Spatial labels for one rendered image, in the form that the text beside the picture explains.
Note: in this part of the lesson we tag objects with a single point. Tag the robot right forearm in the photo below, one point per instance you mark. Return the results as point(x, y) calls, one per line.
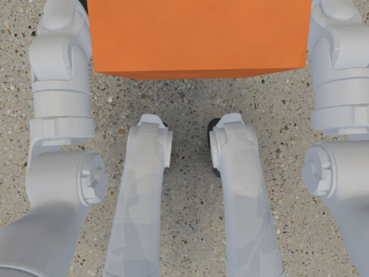
point(338, 45)

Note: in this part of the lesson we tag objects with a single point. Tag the robot left shin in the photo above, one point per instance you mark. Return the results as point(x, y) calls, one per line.
point(133, 133)

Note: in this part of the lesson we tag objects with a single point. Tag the robot right thigh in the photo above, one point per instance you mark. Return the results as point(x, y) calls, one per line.
point(251, 247)

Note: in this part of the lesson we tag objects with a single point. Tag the right robot upper arm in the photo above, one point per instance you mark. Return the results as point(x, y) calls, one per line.
point(338, 172)

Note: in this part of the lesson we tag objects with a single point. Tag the robot left forearm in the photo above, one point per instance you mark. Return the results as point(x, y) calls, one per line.
point(59, 59)

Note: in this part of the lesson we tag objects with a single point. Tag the carton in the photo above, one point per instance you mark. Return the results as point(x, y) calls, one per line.
point(197, 39)

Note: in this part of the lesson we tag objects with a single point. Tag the left robot upper arm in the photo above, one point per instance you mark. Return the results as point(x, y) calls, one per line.
point(62, 187)

